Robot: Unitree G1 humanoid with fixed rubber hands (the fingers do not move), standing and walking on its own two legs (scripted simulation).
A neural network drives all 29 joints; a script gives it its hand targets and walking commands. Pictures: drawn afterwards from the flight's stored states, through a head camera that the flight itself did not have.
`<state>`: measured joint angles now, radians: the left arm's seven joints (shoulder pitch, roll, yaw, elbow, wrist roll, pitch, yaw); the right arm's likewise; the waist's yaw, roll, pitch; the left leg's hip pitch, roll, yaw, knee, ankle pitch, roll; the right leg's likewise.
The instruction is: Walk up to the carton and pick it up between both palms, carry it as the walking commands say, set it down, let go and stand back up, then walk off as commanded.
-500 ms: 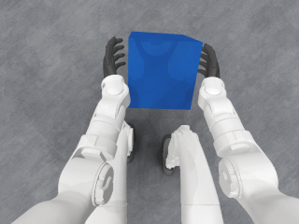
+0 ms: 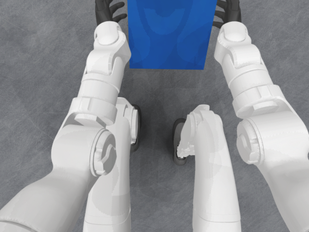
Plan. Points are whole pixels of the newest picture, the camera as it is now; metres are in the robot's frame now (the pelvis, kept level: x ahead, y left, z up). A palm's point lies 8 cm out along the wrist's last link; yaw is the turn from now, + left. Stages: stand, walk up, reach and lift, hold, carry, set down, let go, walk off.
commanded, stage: set down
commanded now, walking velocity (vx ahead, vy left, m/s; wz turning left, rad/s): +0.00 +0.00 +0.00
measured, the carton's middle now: (164, 20) +0.56 +0.01 -0.22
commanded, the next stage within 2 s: none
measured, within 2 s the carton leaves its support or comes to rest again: neither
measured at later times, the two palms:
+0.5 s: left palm (115, 24) +0.53 +0.13 -0.20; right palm (215, 25) +0.55 -0.12 -0.22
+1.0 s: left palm (115, 11) +0.58 +0.14 -0.26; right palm (208, 22) +0.58 -0.12 -0.29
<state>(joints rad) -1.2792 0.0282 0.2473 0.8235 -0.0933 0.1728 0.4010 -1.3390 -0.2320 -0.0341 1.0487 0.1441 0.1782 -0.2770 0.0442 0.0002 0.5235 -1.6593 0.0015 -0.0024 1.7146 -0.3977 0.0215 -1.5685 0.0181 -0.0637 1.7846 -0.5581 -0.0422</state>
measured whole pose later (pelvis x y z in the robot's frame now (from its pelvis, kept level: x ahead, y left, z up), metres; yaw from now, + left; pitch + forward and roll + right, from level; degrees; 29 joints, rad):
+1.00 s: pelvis +0.03 +0.00 -0.12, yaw -1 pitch +28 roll -1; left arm -1.57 0.12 0.35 0.99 -0.02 0.23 0.26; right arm -1.53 -0.34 -0.04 1.10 0.14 0.26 -0.11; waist 0.08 0.03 0.52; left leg -2.11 0.00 0.00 2.12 -0.50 0.02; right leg -2.00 0.02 -0.07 2.20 -0.69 -0.04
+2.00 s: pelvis +0.04 +0.00 -0.15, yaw -2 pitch +31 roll -2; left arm -1.63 0.23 0.42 1.05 -0.02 0.19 0.17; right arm -1.57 -0.31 -0.11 1.04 0.13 0.21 0.00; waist 0.08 0.04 0.52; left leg -2.24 0.00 0.00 2.21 -0.51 0.02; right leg -2.12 0.03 -0.07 2.29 -0.71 -0.04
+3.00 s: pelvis +0.05 +0.00 -0.16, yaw -2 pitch +32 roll -2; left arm -1.61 0.26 0.46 1.06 -0.02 0.14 0.04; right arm -1.57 -0.28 -0.16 1.01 0.05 0.17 0.03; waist 0.07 0.07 0.52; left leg -2.26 0.00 0.00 2.24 -0.55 0.02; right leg -2.13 0.03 -0.07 2.32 -0.75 -0.04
